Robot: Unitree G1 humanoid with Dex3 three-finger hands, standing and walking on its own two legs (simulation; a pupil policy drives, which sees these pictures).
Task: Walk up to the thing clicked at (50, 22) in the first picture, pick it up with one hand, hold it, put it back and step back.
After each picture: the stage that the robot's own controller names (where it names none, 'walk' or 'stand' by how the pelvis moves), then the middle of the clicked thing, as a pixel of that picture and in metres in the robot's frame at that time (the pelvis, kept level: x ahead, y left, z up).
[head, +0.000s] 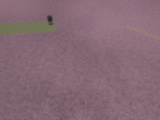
stand; (50, 20) +1.88 +0.43 -0.72
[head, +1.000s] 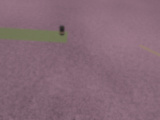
walk; (62, 30) +1.77 +0.19 -0.69
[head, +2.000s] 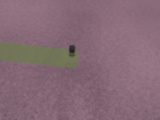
walk; (72, 50) +1.19 +0.08 -0.70
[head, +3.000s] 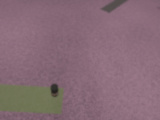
walk; (54, 90) +0.77 +0.18 -0.71
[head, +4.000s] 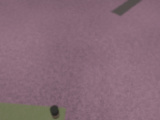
walk; (54, 112) +0.56 +0.20 -0.71
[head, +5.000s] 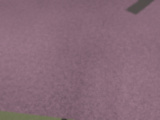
stand; out of the picture +0.41 +0.18 -0.70
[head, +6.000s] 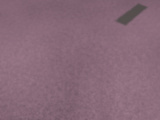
stand; out of the picture +0.37 +0.17 -0.72
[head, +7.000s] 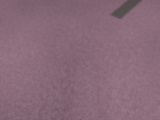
stand; out of the picture +0.33 +0.19 -0.71
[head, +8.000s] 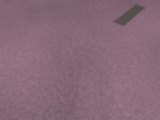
stand; out of the picture +0.36 +0.18 -0.72
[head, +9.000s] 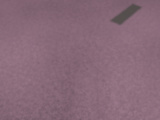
stand; out of the picture +0.38 +0.19 -0.73
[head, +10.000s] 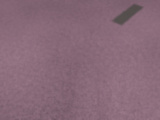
stand; out of the picture +0.37 +0.19 -0.73
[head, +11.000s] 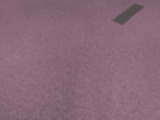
stand; out of the picture +0.37 +0.18 -0.73
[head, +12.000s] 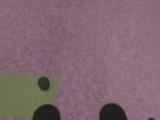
go down; (44, 84) +0.43 +0.18 -0.49
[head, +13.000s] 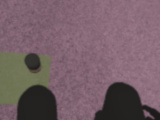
go down; (33, 63) +0.46 +0.20 -0.32
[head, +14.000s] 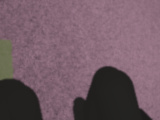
close in; out of the picture +0.45 +0.23 -0.24
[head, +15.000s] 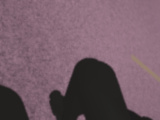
close; out of the picture +0.44 +0.26 -0.22
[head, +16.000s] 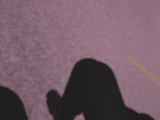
close; out of the picture +0.44 +0.26 -0.23
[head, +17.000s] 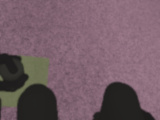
lift; (13, 75) +0.35 +0.24 -0.09
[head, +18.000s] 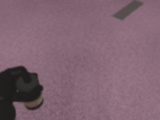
hold; (30, 92) +0.33 +0.18 +0.03
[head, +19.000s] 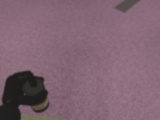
hold; (37, 96) +0.32 +0.17 -0.02
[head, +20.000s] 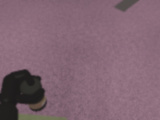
crouch; (34, 95) +0.33 +0.18 -0.03
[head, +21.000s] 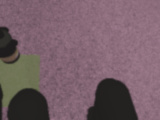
lower; (5, 48) +0.47 +0.21 -0.10
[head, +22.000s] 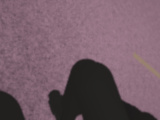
lower; out of the picture +0.44 +0.27 -0.23
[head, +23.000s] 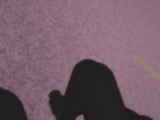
lower; out of the picture +0.44 +0.27 -0.23
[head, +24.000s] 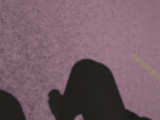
lower; out of the picture +0.44 +0.27 -0.23
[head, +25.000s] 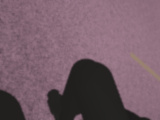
lower; out of the picture +0.44 +0.27 -0.23
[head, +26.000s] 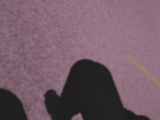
draw back; out of the picture +0.44 +0.26 -0.24
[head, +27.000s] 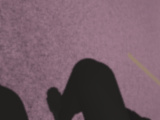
stand; out of the picture +0.43 +0.26 -0.24
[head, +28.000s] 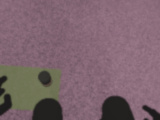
walk; (45, 79) +0.45 +0.19 -0.44
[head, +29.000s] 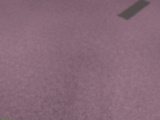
stand; out of the picture +0.39 +0.16 -0.66
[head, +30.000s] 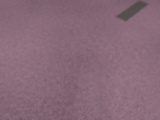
stand; out of the picture +0.40 +0.17 -0.66
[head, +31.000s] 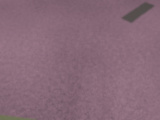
stand; out of the picture +0.40 +0.16 -0.70
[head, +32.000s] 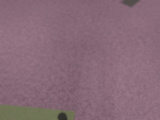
walk; (62, 119) +0.42 +0.16 -0.71
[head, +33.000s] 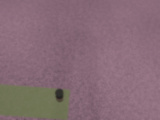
walk; (59, 95) +0.59 +0.13 -0.71
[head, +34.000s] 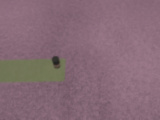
walk; (56, 62) +0.92 +0.27 -0.68
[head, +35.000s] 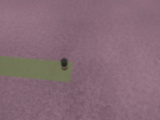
stand; (64, 64) +1.05 +0.18 -0.71
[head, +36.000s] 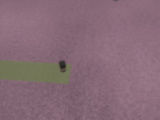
stand; (62, 66) +1.06 +0.21 -0.72
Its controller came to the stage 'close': yes
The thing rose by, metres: 0.70
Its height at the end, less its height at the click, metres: +0.00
